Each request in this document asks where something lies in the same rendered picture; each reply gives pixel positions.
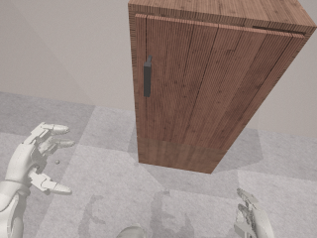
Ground robot left thigh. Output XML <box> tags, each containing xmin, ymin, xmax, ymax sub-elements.
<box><xmin>116</xmin><ymin>226</ymin><xmax>148</xmax><ymax>238</ymax></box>

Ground robot left shin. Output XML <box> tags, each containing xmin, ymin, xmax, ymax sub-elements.
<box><xmin>132</xmin><ymin>223</ymin><xmax>142</xmax><ymax>228</ymax></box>

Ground right robot hand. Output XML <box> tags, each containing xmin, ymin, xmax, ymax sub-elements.
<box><xmin>234</xmin><ymin>187</ymin><xmax>275</xmax><ymax>238</ymax></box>

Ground cupboard door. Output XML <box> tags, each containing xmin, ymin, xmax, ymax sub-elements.
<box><xmin>135</xmin><ymin>13</ymin><xmax>305</xmax><ymax>151</ymax></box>

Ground left robot hand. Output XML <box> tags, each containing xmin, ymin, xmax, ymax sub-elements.
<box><xmin>5</xmin><ymin>122</ymin><xmax>75</xmax><ymax>195</ymax></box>

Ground handle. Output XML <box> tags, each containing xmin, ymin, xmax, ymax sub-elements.
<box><xmin>143</xmin><ymin>55</ymin><xmax>153</xmax><ymax>97</ymax></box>

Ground left robot forearm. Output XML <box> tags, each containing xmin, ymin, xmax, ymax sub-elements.
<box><xmin>0</xmin><ymin>179</ymin><xmax>31</xmax><ymax>238</ymax></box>

